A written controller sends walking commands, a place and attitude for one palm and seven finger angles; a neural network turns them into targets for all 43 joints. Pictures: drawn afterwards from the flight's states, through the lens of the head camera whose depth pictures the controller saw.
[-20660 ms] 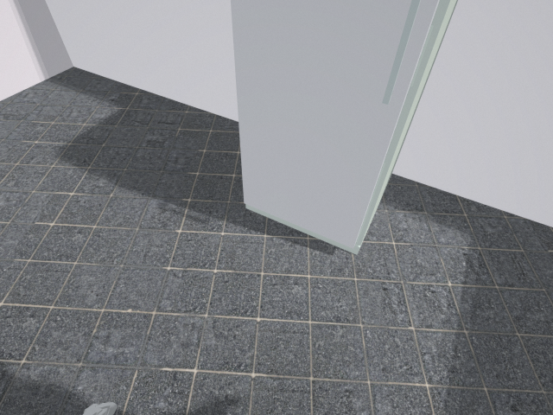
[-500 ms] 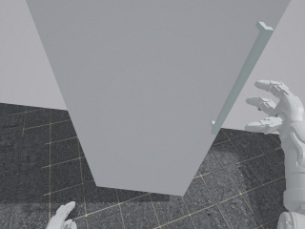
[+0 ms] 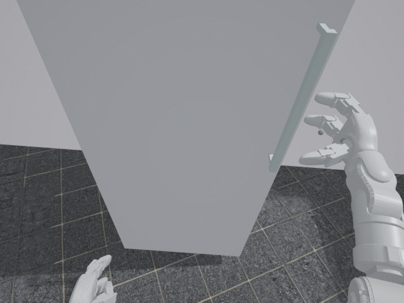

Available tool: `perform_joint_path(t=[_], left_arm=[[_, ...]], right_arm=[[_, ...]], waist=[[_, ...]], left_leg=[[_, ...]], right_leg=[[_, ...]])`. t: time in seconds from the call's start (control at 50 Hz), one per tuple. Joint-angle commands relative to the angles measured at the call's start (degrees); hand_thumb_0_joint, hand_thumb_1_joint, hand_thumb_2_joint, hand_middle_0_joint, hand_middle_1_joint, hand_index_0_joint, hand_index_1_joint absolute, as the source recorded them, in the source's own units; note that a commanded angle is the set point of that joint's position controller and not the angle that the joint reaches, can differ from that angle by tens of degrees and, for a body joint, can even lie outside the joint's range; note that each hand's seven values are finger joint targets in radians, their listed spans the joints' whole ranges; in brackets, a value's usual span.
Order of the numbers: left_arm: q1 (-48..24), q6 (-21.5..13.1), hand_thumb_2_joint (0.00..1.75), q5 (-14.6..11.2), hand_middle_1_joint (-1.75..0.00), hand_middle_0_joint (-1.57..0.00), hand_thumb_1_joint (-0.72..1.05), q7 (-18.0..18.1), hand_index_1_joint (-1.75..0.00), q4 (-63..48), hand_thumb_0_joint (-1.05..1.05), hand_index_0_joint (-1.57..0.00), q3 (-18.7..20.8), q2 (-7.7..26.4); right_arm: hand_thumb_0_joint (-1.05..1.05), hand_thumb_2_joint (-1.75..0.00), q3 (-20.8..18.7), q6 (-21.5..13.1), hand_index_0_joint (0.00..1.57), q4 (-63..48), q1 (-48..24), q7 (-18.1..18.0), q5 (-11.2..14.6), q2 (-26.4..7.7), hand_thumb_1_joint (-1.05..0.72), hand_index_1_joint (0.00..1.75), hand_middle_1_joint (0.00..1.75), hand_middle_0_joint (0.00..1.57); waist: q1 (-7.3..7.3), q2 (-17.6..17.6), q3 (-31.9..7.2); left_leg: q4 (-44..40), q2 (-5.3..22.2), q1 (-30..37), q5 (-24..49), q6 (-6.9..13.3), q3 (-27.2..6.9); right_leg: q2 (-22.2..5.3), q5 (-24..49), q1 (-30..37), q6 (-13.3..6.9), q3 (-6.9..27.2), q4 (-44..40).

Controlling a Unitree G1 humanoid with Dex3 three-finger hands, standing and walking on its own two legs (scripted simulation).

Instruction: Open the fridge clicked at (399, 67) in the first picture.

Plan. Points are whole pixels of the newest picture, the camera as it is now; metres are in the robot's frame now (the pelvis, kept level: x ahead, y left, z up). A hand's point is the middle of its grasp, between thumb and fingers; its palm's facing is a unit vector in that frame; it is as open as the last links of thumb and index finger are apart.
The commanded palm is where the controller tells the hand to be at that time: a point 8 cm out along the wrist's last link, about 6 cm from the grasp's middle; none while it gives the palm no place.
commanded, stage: move the hooked fingers beside the handle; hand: right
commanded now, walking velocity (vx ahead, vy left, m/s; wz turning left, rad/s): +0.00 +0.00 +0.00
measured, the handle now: (292, 111) +0.45 -0.14 +0.18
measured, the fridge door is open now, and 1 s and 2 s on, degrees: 0 0 0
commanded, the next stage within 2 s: none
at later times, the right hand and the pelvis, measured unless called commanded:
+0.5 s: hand (321, 141) +0.39 -0.19 +0.17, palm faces +0.02 +1.00 -0.02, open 14.0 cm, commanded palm +0.35 -0.24 +0.18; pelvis +0.00 +0.00 +0.00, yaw +0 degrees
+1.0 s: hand (319, 135) +0.38 -0.18 +0.18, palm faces +0.02 +1.00 -0.02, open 14.0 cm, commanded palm +0.36 -0.24 +0.19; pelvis +0.00 +0.01 +0.00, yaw +0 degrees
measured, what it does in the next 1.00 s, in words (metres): stands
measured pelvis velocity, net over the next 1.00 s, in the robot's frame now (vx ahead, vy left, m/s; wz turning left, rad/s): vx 0.00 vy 0.01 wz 0.00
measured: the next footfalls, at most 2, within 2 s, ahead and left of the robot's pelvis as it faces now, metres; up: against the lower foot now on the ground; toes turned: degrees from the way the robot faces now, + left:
none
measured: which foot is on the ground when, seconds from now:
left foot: down 0.00-1.00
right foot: down 0.00-1.00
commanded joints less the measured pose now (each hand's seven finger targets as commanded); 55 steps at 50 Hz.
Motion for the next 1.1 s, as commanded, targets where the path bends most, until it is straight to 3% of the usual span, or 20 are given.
perform_joint_path(t=[0.0,0.02,0.08,0.2,0.26,0.34,0.38,0.42,0.5,0.54,0.6,0.7,0.72,0.76,0.82,0.84,0.9,1.0,1.02,1.08], left_arm=[[-4.04,-2.33,0.90,-0.28,-0.30,-0.20,0.90,0.35,-0.30,-7.60,0.00,-0.20,2.98,7.76],[-3.43,-1.85,0.90,-0.23,-0.30,-0.20,0.90,0.29,-0.30,-7.14,0.00,-0.20,3.22,8.31],[-3.59,-1.46,0.90,-0.25,-0.30,-0.20,0.90,0.09,-0.30,-8.43,0.00,-0.20,3.30,8.00],[-3.95,-2.62,0.90,0.21,-0.30,-0.20,0.90,-0.11,-0.30,-9.59,0.00,-0.20,3.61,7.37],[-3.97,-2.91,0.90,0.01,-0.30,-0.20,0.90,-0.10,-0.30,-9.12,0.00,-0.20,3.65,7.35],[-3.73,-2.21,0.90,-0.66,-0.30,-0.20,0.90,-0.15,-0.30,-8.32,0.00,-0.20,3.72,8.08],[-4.21,-1.84,0.90,-0.80,-0.30,-0.20,0.90,-0.14,-0.30,-8.92,0.00,-0.20,3.75,8.03],[-4.10,-1.52,0.90,-0.63,-0.30,-0.20,0.90,-0.07,-0.30,-8.92,0.00,-0.20,4.00,8.37],[-5.98,-2.24,0.90,-0.08,-0.30,-0.20,0.90,-0.03,-0.30,-10.55,0.00,-0.20,3.67,7.06],[-5.65,-2.54,0.90,0.30,-0.30,-0.20,0.90,0.02,-0.30,-9.81,0.00,-0.20,3.40,6.93],[-5.60,-2.58,0.90,-0.04,-0.30,-0.20,0.90,0.27,-0.30,-8.54,0.00,-0.20,3.08,6.98],[-4.80,-1.11,0.90,-0.81,-0.30,-0.20,0.90,0.29,-0.30,-8.62,0.00,-0.20,3.09,7.88],[-4.58,-0.91,0.90,-0.96,-0.30,-0.20,0.90,0.12,-0.30,-8.99,0.00,-0.20,3.45,8.27],[-5.12,-0.91,0.90,-1.03,-0.30,-0.20,0.90,0.11,-0.30,-10.09,0.00,-0.20,3.44,7.98],[-5.52,-1.63,0.90,-0.56,-0.30,-0.20,0.90,0.37,-0.30,-10.43,0.00,-0.20,3.66,7.79],[-5.83,-1.91,0.90,-0.47,-0.30,-0.20,0.90,0.41,-0.30,-10.72,0.00,-0.20,3.64,7.65],[-5.73,-2.96,0.90,0.05,-0.30,-0.20,0.90,0.42,-0.30,-9.60,0.00,-0.20,3.23,6.74],[-4.48,-2.04,0.90,-0.28,-0.30,-0.20,0.90,0.37,-0.30,-7.03,0.00,-0.20,2.91,7.56],[-3.84,-1.49,0.90,-0.32,-0.30,-0.20,0.90,0.34,-0.30,-6.82,0.00,-0.20,3.30,8.16],[-3.49,-0.48,0.90,-0.63,-0.30,-0.20,0.90,0.21,-0.30,-8.22,0.00,-0.20,3.34,8.64]], right_arm=[[0.00,-0.30,-3.91,-1.80,0.30,-5.89,-24.40,-1.27,-0.01,-13.93,0.50,1.20,1.20,0.30],[0.00,-0.30,-5.15,-0.95,0.30,-2.61,-21.99,-1.36,-0.43,-15.56,0.50,1.20,1.20,0.30],[0.00,-0.30,-5.04,-0.67,0.30,-5.11,-23.38,-1.09,-0.70,-15.80,0.50,1.20,1.20,0.30],[0.00,-0.30,-7.48,-6.36,0.30,-17.53,-26.93,0.14,0.90,-17.74,0.50,1.20,1.20,0.30],[0.00,-0.30,-6.72,-5.89,0.30,-17.57,-23.50,0.56,0.89,-16.46,0.50,1.20,1.20,0.30],[0.00,-0.30,-4.00,-0.27,0.30,-9.08,-16.51,1.42,1.21,-12.74,0.50,1.20,1.20,0.30],[0.00,-0.30,-1.93,1.79,0.30,-9.47,-16.02,1.61,1.20,-10.57,0.50,1.20,1.20,0.30],[0.00,-0.30,-2.71,2.16,0.30,-10.57,-16.81,1.16,1.36,-11.93,0.50,1.20,1.20,0.30],[0.00,-0.30,-6.18,-2.67,0.30,-23.55,-24.35,-0.69,1.32,-15.88,0.50,1.20,1.20,0.30],[0.00,-0.30,-8.36,-5.12,0.30,-25.21,-26.31,-1.67,1.02,-18.73,0.50,1.20,1.20,0.30],[0.00,-0.30,-7.87,-4.87,0.30,-18.56,-24.38,-1.33,0.68,-17.97,0.50,1.20,1.20,0.30],[0.00,-0.30,-3.29,1.98,0.30,-5.14,-16.56,2.02,0.59,-13.46,0.50,1.20,1.20,0.30],[0.00,-0.30,-3.39,2.94,0.30,-3.47,-13.95,2.58,0.91,-13.16,0.50,1.20,1.20,0.30],[0.00,-0.30,-1.30,2.82,0.30,-6.91,-16.76,3.48,1.80,-10.99,0.50,1.20,1.20,0.30],[0.00,-0.30,-2.92,-1.34,0.30,-15.26,-23.50,2.80,2.95,-13.18,0.50,1.20,1.20,0.30],[0.00,-0.30,-4.99,-2.95,0.30,-19.11,-25.89,2.25,2.74,-15.75,0.50,1.20,1.20,0.30],[0.00,-0.30,-5.26,-6.92,0.30,-25.05,-32.06,-0.20,1.50,-16.55,0.50,1.20,1.20,0.30],[0.00,-0.30,-4.76,-2.21,0.30,-8.60,-23.91,-1.94,-0.23,-15.31,0.50,1.20,1.20,0.30],[0.00,-0.30,-5.46,-0.38,0.30,-3.78,-19.83,-1.71,-0.38,-15.62,0.50,1.20,1.20,0.30],[0.00,-0.30,-4.17,3.15,0.30,0.45,-17.39,-0.01,0.04,-14.69,0.50,1.20,1.20,0.30]], waist=[[0.85,2.23,-10.59],[0.39,4.74,-9.87],[0.24,1.56,-12.32],[0.20,-0.33,-21.11],[0.19,-1.41,-18.22],[0.40,2.00,-9.33],[0.62,1.14,-8.58],[0.72,3.98,-9.78],[0.17,0.12,-19.09],[0.32,0.07,-20.44],[0.77,0.29,-15.92],[0.91,0.11,-8.03],[0.59,2.91,-8.30],[1.06,2.99,-10.04],[1.54,5.45,-14.61],[0.95,3.00,-17.95],[1.40,-2.88,-21.24],[1.09,-0.28,-9.52],[0.54,3.51,-8.74],[0.17,3.87,-8.22]], left_leg=[[-3.80,-0.88,-0.43,13.10,1.19,-2.99],[-4.10,-0.81,0.04,12.53,1.16,-3.01],[-3.49,-0.66,1.08,14.81,1.32,-3.24],[-2.29,-1.03,5.64,22.06,1.31,-3.62],[-2.67,-1.16,4.85,22.52,1.34,-3.42],[-3.89,-1.07,1.13,18.43,1.14,-2.70],[-4.05,-1.03,-0.32,16.59,1.14,-2.72],[-4.29,-0.96,0.08,16.22,0.95,-2.92],[-2.83,-0.96,4.23,20.23,1.08,-3.60],[-2.79,-1.06,5.51,21.08,1.01,-3.85],[-3.47,-1.07,4.16,19.71,0.90,-3.91],[-4.49,-0.61,0.18,16.19,0.97,-3.50],[-4.44,-0.52,0.65,16.52,0.95,-3.42],[-4.00,-0.64,0.24,17.01,0.88,-3.12],[-3.63,-0.86,1.53,17.51,0.79,-3.36],[-3.27,-0.93,3.01,18.17,0.88,-3.77],[-2.66,-1.11,3.27,19.19,1.16,-3.69],[-4.44,-1.12,-0.01,13.16,1.15,-3.28],[-4.83,-1.06,0.44,12.77,1.03,-3.27],[-4.51,-0.65,0.42,13.31,0.86,-3.23]], right_leg=[[-0.12,11.11,5.79,-1.17,5.60,-3.89],[-0.35,10.55,4.37,-1.29,5.51,-3.90],[-0.02,12.43,5.41,-1.23,5.12,-3.60],[-0.14,19.70,10.88,-1.50,4.99,-2.13],[-0.22,20.47,10.66,-1.51,4.80,-2.49],[-0.22,14.82,5.90,-1.35,4.48,-3.46],[0.04,13.28,5.66,-1.36,4.59,-3.46],[-0.09,12.81,5.83,-1.55,4.52,-2.93],[0.25,17.74,10.59,-1.61,4.66,-2.16],[0.11,18.82,11.16,-1.73,4.80,-2.07],[0.25,16.14,9.43,-1.67,4.21,-2.59],[0.46,11.25,4.56,-1.29,4.15,-3.20],[0.22,11.32,4.00,-1.41,4.13,-2.78],[0.37,11.91,5.01,-1.55,4.45,-2.27],[0.13,13.37,7.55,-1.85,5.00,-1.45],[0.32,14.59,8.81,-1.92,4.98,-1.54],[0.34,17.85,13.18,-1.68,5.35,-1.55],[0.20,10.96,6.04,-1.22,5.22,-3.89],[-0.01,10.27,4.49,-1.40,5.03,-3.98],[0.18,9.77,2.29,-1.28,4.61,-4.10]])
